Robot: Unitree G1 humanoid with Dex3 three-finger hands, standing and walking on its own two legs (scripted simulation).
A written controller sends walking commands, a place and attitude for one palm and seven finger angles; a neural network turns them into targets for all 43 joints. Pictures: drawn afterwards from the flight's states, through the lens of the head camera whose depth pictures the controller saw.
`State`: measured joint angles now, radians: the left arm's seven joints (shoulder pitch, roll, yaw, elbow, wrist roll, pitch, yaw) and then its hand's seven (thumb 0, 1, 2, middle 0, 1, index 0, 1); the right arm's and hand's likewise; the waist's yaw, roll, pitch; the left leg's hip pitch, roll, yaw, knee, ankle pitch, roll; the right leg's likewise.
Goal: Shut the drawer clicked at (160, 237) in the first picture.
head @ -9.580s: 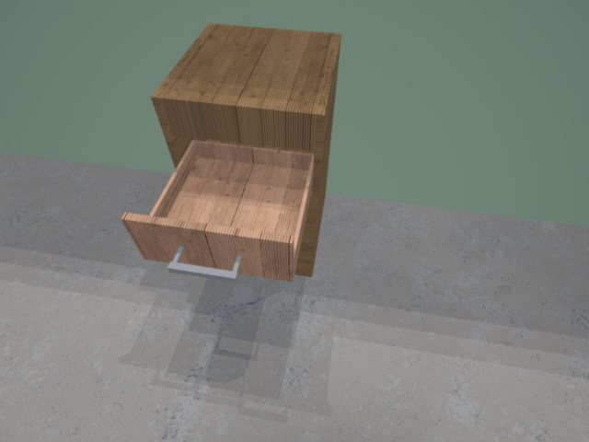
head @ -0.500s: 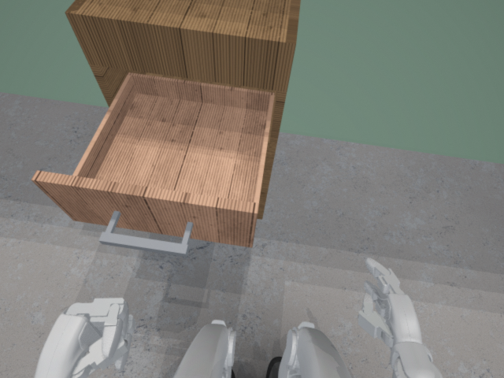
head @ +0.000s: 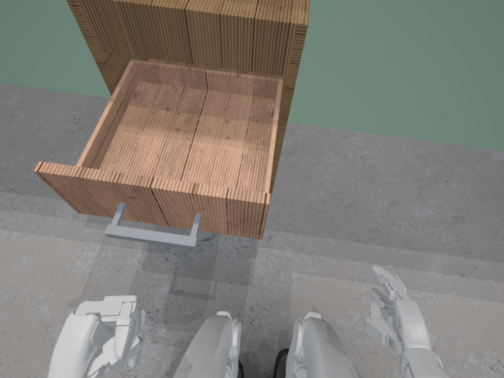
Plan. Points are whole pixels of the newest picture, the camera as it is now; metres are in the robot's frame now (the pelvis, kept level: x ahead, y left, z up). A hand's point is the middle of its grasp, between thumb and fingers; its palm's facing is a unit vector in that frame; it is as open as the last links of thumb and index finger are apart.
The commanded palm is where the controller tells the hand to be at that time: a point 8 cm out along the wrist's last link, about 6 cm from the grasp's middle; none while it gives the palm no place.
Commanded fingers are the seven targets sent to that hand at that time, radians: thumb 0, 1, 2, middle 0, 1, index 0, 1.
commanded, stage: bring the fist close to the handle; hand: left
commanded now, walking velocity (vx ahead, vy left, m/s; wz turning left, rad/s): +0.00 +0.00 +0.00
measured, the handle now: (155, 226) +0.36 +0.21 -0.06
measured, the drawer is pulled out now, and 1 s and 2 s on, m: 0.30 0.30 0.30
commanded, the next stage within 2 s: push the drawer shut in 1.46 s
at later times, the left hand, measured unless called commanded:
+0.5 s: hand (160, 313) +0.21 +0.15 -0.01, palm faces -0.08 -1.00 -0.05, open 3.3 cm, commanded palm +0.18 +0.21 -0.01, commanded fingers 0.00 0.90 0.90 -1.40 -1.60 -1.40 -1.60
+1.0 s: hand (170, 291) +0.25 +0.16 -0.06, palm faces -0.09 -0.99 -0.04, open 3.3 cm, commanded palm +0.23 +0.21 -0.06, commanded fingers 0.00 0.90 0.90 -1.40 -1.60 -1.40 -1.60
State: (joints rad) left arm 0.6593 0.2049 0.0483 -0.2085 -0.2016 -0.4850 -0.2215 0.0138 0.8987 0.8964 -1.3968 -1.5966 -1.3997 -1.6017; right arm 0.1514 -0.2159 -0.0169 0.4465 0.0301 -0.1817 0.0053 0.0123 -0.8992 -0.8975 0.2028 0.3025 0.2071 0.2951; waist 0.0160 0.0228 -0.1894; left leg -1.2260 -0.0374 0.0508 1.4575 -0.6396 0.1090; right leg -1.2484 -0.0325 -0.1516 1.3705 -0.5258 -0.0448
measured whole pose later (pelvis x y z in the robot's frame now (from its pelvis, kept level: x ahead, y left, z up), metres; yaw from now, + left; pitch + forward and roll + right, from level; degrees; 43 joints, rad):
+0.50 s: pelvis +0.01 -0.03 -0.02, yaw +0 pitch +27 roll -4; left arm 0.49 0.25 0.13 -0.03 -0.25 -0.54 -0.30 0.01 0.90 0.90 -1.40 -1.60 -1.40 -1.60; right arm 0.11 -0.23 -0.02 0.50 0.03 -0.18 -0.01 0.01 -0.90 -0.90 0.20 0.30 0.21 0.30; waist -0.01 0.01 -0.20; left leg -1.34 -0.01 0.01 1.55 -0.68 0.07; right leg -1.36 -0.01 -0.19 1.45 -0.57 -0.10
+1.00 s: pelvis -0.01 -0.03 -0.06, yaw -1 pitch +30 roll -4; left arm 0.23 0.28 0.17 0.13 -0.28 -0.53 -0.32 0.01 0.90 0.90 -1.40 -1.60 -1.40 -1.60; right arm 0.09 -0.25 0.01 0.53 0.03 -0.16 0.00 0.01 -0.90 -0.90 0.20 0.30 0.21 0.29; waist -0.02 0.02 -0.20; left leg -1.51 -0.01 0.02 1.69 -0.70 0.08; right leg -1.54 -0.03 -0.20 1.59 -0.58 -0.11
